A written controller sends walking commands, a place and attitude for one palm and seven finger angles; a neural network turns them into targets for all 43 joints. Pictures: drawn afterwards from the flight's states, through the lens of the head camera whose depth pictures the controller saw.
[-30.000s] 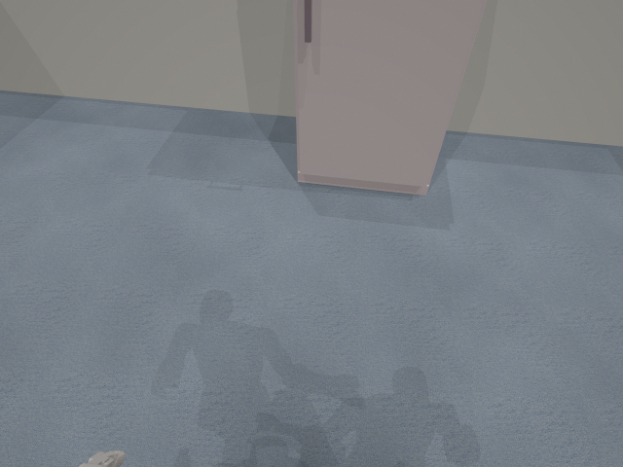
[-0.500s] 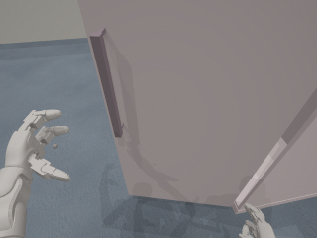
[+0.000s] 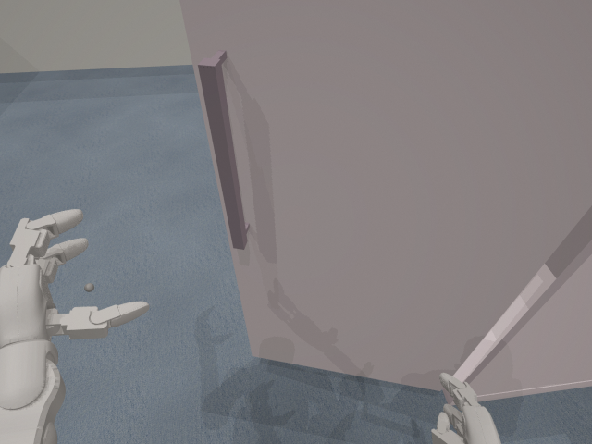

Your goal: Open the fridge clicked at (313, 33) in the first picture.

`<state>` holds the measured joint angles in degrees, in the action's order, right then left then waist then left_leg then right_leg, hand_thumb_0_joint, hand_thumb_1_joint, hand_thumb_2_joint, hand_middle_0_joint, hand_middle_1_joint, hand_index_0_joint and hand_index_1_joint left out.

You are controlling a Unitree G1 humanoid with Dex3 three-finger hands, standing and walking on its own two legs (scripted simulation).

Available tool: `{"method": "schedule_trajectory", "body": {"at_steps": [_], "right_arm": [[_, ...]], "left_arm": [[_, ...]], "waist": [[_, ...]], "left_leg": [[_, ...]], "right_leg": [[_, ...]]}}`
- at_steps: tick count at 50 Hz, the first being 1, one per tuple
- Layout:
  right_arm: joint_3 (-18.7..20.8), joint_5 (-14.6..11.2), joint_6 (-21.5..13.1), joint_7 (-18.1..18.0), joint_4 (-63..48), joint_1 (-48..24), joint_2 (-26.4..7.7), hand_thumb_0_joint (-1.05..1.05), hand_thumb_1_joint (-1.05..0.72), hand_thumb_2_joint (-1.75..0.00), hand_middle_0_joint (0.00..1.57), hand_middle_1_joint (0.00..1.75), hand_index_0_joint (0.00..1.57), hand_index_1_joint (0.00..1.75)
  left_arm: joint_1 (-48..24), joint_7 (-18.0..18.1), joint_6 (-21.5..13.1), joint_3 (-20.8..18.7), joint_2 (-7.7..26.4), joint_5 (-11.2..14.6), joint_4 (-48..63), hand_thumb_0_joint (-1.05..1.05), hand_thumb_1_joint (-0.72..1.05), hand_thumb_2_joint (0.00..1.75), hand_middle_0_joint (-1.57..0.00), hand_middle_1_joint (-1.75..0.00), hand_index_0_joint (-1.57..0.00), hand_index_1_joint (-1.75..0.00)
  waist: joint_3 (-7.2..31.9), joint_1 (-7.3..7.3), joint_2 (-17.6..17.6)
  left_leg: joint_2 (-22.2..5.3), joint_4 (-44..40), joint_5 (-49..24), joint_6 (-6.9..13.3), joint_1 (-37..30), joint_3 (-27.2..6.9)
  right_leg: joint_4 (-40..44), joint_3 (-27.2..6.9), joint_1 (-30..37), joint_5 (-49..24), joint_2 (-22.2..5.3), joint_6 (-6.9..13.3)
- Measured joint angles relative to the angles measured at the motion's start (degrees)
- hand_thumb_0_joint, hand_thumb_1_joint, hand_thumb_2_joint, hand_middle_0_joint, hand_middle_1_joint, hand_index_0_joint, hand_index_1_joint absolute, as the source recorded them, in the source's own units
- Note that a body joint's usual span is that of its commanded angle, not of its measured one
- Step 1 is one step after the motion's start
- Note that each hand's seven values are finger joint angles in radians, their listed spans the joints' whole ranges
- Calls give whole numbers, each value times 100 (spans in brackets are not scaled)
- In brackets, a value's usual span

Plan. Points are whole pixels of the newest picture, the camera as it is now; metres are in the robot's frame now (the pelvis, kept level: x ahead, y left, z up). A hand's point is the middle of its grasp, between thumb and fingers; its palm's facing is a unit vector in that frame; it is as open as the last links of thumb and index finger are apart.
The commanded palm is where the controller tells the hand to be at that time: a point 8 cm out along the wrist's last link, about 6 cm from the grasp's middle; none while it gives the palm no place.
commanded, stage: draw the hand back to the body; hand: left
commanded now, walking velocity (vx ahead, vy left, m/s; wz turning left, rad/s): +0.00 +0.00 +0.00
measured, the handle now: (232, 166) +0.48 +0.18 +0.12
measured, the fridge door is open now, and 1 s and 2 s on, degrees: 72 72 72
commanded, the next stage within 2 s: step back with the hand held close in 0.80 s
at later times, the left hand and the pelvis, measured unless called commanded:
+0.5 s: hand (69, 305) +0.19 +0.27 +0.16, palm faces +0.51 -0.77 -0.38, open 8.2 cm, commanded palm +0.14 +0.30 +0.17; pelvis +0.00 +0.00 +0.00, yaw -1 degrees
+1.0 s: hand (65, 304) +0.19 +0.27 +0.16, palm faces +0.51 -0.78 -0.37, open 7.5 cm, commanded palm +0.13 +0.30 +0.17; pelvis -0.01 +0.00 +0.00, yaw +0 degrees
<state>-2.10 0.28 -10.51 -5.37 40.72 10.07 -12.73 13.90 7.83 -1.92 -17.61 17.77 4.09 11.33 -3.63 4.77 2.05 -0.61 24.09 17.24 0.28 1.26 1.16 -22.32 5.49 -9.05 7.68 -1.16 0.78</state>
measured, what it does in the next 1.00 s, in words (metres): stands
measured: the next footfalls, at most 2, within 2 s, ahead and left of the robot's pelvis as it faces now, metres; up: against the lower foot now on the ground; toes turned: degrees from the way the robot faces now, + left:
none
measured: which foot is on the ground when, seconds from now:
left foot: down 0.00-1.00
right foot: down 0.00-1.00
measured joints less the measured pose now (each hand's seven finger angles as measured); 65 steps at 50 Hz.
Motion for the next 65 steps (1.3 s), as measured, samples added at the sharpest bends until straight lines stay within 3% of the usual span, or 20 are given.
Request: {"method": "schedule_trajectory", "body": {"at_steps": [15, 29, 47, 57, 61, 65], "right_arm": [[204, 24, 88, 32, 64, 53, -38, 1, -90, -90, 20, 30, 21, 30], [221, 19, 34, -11, -21, -16, -29, 1, -90, -90, 20, 30, 21, 30], [154, 30, -19, 16, 28, 64, 45, 1, -90, -90, 20, 30, 21, 30], [113, -8, 493, 78, -512, 118, -55, 1, -90, -90, 20, 30, 21, 30], [183, -31, 664, 15, -623, 215, -60, 1, -90, -90, 20, 30, 21, 30], [201, -43, 741, -18, -641, 273, -63, 1, -90, -90, 20, 30, 21, 30]], "left_arm": [[781, 81, -276, -139, 98, -112, 650, 0, 36, 64, -23, -61, -22, -61], [1168, 87, -392, -235, 82, -105, 965, 1, 80, 85, -22, -36, -21, -35], [1058, 89, -375, -194, 76, -117, 968, 1, 88, 89, -21, -31, -21, -30], [1452, 80, -739, -350, 246, -306, 1318, 1, 89, 89, -21, -30, -20, -30], [1700, 89, -754, -450, 442, -319, 1459, 1, 88, 89, -22, -30, -21, -30], [1691, 138, -766, -583, 534, -325, 1497, 1, 88, 89, -22, -30, -21, -30]], "waist": [[57, -106, 125], [51, 18, 142], [1, -18, 100], [272, -463, -66], [285, -504, -108], [284, -450, -132]], "left_leg": [[-49, -173, -5, -28, -230, 73], [-60, -65, 9, -36, -187, 31], [-26, -75, -32, -22, -237, 49], [72, 610, 120, 83, 942, 70], [150, 782, 165, 142, 1140, 142], [190, 989, 218, 180, 1313, 193]], "right_leg": [[64, -65, 148, 30, 65, 17], [26, -24, 153, 22, 66, 32], [35, -48, 199, -25, 36, 19], [-430, -85, -884, -13, -90, -60], [-687, -171, -1140, 52, -170, -118], [-905, -230, -1336, 92, -214, -144]]}}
